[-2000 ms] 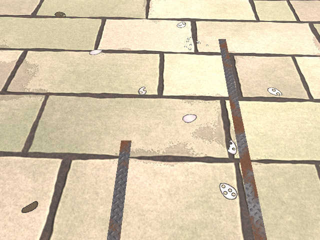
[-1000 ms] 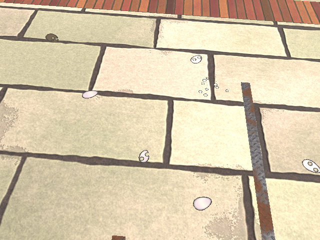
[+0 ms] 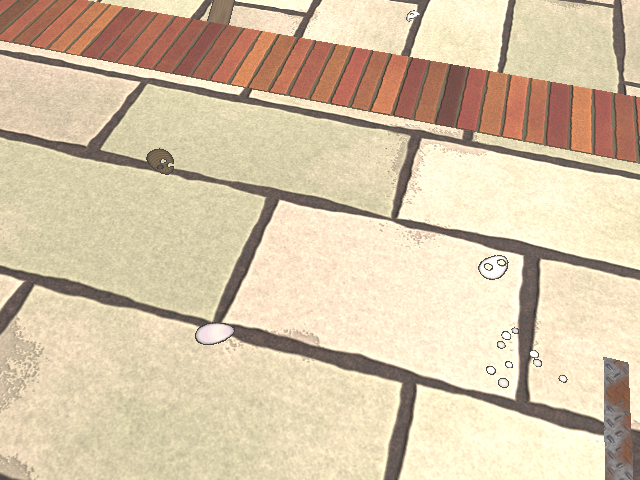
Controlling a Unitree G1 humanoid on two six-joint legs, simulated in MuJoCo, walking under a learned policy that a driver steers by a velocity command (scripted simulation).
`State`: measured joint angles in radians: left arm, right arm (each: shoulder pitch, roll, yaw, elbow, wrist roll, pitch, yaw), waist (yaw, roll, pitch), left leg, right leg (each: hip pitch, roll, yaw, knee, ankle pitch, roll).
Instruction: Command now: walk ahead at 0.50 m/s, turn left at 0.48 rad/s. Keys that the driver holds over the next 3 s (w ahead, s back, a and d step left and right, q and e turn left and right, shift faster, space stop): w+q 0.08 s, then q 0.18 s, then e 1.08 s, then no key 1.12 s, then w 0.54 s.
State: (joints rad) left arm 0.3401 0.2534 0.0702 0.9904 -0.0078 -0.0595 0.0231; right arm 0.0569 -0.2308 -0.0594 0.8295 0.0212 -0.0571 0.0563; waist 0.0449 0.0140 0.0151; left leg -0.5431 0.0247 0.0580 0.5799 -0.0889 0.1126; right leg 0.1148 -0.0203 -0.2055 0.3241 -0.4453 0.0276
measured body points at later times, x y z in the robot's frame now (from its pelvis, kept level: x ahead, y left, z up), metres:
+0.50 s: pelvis +0.24 +0.02 +0.01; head +0.26 +0.03 +0.46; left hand +0.36 +0.30 -0.09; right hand +0.39 -0.23 -0.11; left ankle +0.14 +0.09 -0.71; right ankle +0.37 -0.06 -0.72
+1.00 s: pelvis +0.27 +0.06 +0.02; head +0.30 +0.09 +0.47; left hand +0.44 +0.35 -0.09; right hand +0.36 -0.23 -0.07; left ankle +0.29 +0.18 -0.72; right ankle +0.27 -0.08 -0.63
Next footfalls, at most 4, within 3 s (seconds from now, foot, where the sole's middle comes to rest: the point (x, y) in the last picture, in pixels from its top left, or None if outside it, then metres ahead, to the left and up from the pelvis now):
0.02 left None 0.17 0.10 -0.76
0.46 right None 0.41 -0.05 -0.76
0.82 left None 0.33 0.17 -0.76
1.28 right None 0.28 -0.09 -0.76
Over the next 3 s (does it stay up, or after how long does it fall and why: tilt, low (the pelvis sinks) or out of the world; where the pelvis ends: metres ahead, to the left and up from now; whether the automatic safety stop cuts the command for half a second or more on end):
stays up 0.39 -0.06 0.03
